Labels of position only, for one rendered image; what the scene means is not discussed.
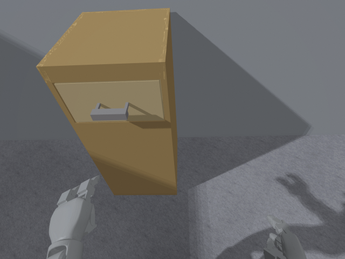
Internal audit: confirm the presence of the drawer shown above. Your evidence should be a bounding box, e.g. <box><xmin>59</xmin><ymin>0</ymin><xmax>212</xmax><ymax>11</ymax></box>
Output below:
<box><xmin>54</xmin><ymin>79</ymin><xmax>164</xmax><ymax>122</ymax></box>

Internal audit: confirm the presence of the robot left hand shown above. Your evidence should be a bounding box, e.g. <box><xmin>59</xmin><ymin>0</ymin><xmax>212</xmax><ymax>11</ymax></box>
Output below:
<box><xmin>49</xmin><ymin>175</ymin><xmax>100</xmax><ymax>244</ymax></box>

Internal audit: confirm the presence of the handle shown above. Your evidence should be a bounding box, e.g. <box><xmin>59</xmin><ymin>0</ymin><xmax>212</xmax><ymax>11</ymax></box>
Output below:
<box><xmin>90</xmin><ymin>102</ymin><xmax>129</xmax><ymax>121</ymax></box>

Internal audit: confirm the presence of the cabinet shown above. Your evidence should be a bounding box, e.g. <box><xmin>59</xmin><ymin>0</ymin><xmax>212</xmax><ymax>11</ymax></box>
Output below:
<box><xmin>36</xmin><ymin>8</ymin><xmax>177</xmax><ymax>195</ymax></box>

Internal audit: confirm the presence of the robot right hand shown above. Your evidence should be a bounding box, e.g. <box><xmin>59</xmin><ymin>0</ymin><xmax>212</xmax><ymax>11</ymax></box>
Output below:
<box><xmin>264</xmin><ymin>214</ymin><xmax>307</xmax><ymax>259</ymax></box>

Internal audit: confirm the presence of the left robot forearm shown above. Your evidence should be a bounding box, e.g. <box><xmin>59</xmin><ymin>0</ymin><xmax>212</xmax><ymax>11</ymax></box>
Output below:
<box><xmin>47</xmin><ymin>239</ymin><xmax>84</xmax><ymax>259</ymax></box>

